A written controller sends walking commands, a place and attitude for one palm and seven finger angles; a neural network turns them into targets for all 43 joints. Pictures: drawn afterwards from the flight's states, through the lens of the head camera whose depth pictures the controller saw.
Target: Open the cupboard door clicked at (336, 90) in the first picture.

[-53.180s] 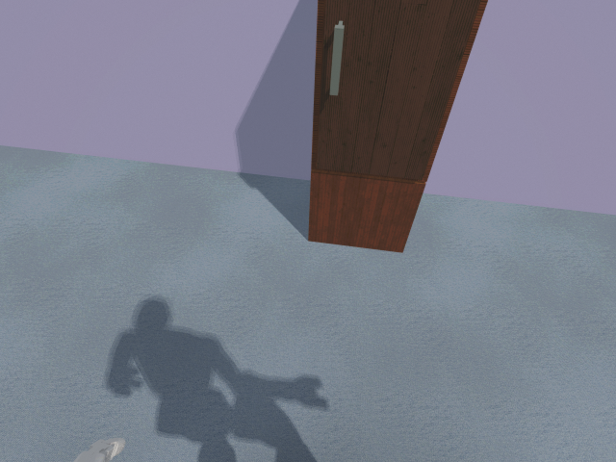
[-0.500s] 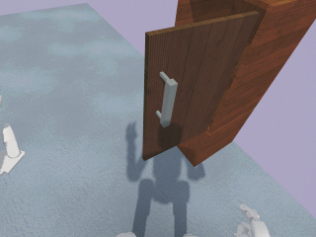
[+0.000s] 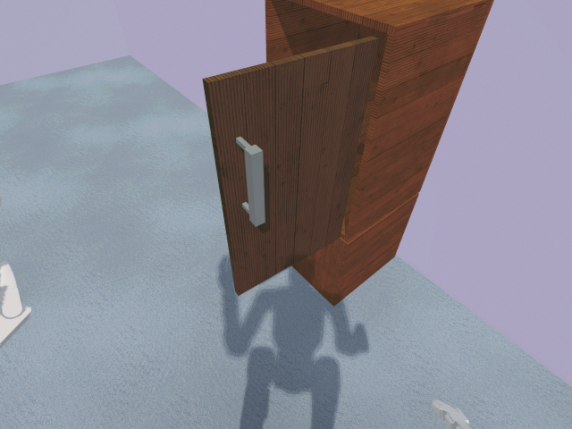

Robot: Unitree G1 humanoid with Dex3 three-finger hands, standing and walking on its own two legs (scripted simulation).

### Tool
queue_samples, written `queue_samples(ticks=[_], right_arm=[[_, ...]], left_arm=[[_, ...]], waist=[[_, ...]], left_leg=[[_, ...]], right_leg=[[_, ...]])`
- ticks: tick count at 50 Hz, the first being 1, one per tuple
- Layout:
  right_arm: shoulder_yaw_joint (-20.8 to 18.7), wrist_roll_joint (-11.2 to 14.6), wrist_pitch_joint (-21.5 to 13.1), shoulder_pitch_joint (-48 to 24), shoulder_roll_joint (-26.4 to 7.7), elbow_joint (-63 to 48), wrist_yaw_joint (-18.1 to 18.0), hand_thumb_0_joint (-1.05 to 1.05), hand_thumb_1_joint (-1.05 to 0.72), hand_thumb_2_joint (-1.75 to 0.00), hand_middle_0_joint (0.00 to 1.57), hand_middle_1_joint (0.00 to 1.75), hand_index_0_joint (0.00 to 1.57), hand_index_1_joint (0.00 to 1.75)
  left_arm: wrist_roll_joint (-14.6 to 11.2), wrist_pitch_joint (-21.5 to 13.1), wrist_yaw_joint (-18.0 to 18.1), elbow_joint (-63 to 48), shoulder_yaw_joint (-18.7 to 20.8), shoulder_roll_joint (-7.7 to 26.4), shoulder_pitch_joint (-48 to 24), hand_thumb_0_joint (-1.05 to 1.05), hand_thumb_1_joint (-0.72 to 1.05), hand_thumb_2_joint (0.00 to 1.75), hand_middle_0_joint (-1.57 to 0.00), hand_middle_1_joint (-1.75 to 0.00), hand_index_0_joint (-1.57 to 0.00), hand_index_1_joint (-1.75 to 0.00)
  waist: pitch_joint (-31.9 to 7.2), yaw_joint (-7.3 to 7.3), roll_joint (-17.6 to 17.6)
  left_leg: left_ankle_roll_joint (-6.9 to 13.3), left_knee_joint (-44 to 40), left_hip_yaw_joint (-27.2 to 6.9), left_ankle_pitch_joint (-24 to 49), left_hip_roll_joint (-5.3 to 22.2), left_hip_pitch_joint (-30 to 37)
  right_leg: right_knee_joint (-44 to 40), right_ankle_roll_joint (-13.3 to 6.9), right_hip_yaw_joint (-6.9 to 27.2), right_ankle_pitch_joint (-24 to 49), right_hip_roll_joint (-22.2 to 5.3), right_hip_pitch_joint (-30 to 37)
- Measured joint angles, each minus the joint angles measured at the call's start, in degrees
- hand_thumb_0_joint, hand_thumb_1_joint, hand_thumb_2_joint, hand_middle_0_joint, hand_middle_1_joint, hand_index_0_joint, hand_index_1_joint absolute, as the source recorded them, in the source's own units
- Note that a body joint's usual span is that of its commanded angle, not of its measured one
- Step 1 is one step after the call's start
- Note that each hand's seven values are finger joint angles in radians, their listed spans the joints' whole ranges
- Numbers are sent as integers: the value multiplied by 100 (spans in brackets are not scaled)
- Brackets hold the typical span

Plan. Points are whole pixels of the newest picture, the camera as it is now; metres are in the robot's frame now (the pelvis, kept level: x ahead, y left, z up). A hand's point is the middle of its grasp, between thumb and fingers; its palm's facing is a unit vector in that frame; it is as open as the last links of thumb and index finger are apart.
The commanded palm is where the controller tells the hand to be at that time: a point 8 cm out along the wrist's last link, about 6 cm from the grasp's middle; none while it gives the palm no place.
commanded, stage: stop stepping back and stand still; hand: left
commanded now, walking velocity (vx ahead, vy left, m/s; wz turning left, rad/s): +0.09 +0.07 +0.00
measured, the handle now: (249, 182) +0.53 +0.11 +0.05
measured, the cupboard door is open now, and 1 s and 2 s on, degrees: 86 86 86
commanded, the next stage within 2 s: let the arm hang, fingers relaxed in 0.48 s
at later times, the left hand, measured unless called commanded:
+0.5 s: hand (31, 342) +0.16 +0.26 +0.16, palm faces +0.47 -0.76 -0.45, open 7.4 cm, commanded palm +0.10 +0.29 +0.18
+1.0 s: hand out of the picture -0.13 +0.18 -0.18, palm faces +0.07 -0.98 -0.17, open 7.1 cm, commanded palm none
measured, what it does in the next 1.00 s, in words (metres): walks backwards: left foot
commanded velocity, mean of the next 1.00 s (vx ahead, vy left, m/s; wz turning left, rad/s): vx -0.01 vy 0.00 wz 0.00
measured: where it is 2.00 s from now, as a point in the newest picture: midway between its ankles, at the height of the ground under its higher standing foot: outside the picture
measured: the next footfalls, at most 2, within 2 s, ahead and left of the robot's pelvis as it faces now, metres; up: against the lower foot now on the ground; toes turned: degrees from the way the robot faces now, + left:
left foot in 0.04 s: +0.02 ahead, +0.11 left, +0.00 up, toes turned +0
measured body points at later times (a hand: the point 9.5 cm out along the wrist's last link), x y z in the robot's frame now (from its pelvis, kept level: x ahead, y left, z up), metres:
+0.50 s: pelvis -0.04 -0.01 +0.00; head -0.04 -0.02 +0.45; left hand +0.13 +0.29 +0.19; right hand +0.11 -0.25 -0.10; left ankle -0.02 +0.11 -0.73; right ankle -0.11 -0.08 -0.73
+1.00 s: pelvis -0.11 +0.00 +0.00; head -0.08 +0.03 +0.45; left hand -0.13 +0.23 -0.17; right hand -0.10 -0.24 -0.14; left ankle -0.02 +0.11 -0.73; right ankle -0.12 -0.08 -0.73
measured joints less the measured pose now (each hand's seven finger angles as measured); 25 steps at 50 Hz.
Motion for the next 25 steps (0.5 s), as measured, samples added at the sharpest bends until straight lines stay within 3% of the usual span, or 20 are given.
queue_samples(ticks=[2, 3, 6, 8, 10, 13, 18, 21, 25], right_arm=[[-61, 9, -55, 93, -146, 29, -56, 1, -90, -90, 20, 30, 20, 30], [-107, 17, -72, 76, -196, 57, -80, 1, -90, -90, 20, 30, 20, 30], [-184, 40, -69, -90, -224, 30, -75, 1, -90, -90, 20, 30, 20, 30], [-179, 17, -138, -144, -147, -80, -36, 1, -90, -90, 20, 30, 20, 30], [-124, 10, -218, -179, -38, -222, -6, 1, -90, -90, 20, 30, 20, 30], [-62, 1, -232, -260, 53, -375, 33, 1, -90, -90, 20, 30, 20, 30], [-38, 43, -75, -190, 125, -266, 65, 1, -90, -90, 20, 30, 20, 30], [-5, 16, -86, -117, 71, -231, 4, 1, -90, -90, 20, 30, 20, 30], [-49, 33, -102, -207, 34, -100, -72, 1, -90, -90, 20, 30, 20, 30]], left_arm=[[19, 20, 26, 234, -58, -147, -257, 2, 88, 90, -22, -30, -21, -30], [25, 41, 35, 351, -103, -218, -428, 2, 88, 90, -22, -30, -21, -30], [52, 136, 39, 581, -231, -374, -804, 2, 89, 90, -21, -30, -21, -30], [71, 195, 0, 492, -275, -339, -770, 2, 89, 90, -21, -30, -21, -30], [88, 177, -36, 258, -252, -235, -586, 2, 89, 90, -21, -30, -21, -30], [112, 6, -85, -40, -177, -127, -275, 2, 89, 90, -21, -30, -21, -30], [86, -232, -80, -147, -21, 7, 118, 2, 88, 90, -22, -30, -21, -30], [68, -199, -22, 25, 38, -71, 51, 2, 88, 90, -22, -30, -21, -30], [69, -2, 27, 452, -177, -303, -470, 2, 89, 90, -22, -30, -21, -30]], waist=[[-23, -38, 43], [10, -76, 45], [215, -163, 0], [257, -269, -28], [253, -334, -66], [358, -366, 105], [378, -98, 120], [363, -19, 176], [410, 7, 215]], left_leg=[[108, -600, 32, 261, -22, 462], [94, -756, 12, 58, -58, 586], [66, -751, 30, -122, -111, 694], [27, -779, 15, -41, -98, 698], [-16, -816, 21, 36, -63, 605], [-85, -774, -69, 141, 137, 377], [-10, 1, -169, -372, 42, 220], [57, -713, -124, 352, 17, 600], [11, -1060, -139, 21, -46, 849]], right_leg=[[272, 34, -52, -165, -11, -32], [528, 88, -89, -264, -42, -114], [1452, 402, -80, 32, -124, -471], [1525, 419, -81, -123, -105, -488], [1090, 370, -116, -322, -83, -365], [470, -145, -227, -121, 140, -297], [109, -163, -94, 241, 215, -263], [128, -139, -73, 245, 232, -243], [382, 68, -108, 136, 163, -301]])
